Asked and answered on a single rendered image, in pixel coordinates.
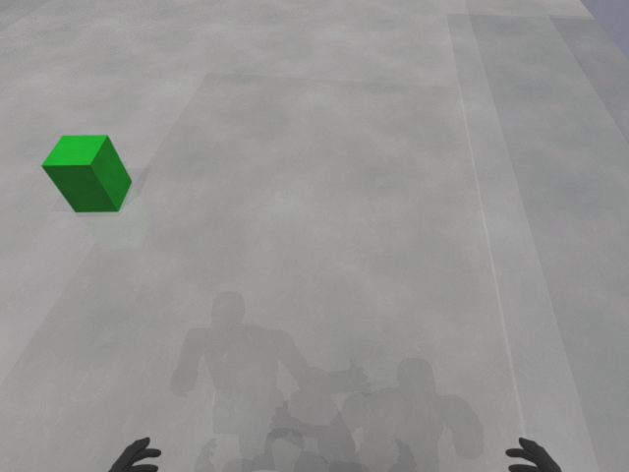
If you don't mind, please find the left robot hand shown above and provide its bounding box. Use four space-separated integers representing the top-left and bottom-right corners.
108 438 161 472

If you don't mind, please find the right robot hand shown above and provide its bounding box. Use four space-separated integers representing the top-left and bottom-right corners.
505 438 562 472

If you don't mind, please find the carton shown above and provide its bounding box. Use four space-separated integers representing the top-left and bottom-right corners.
41 135 132 212

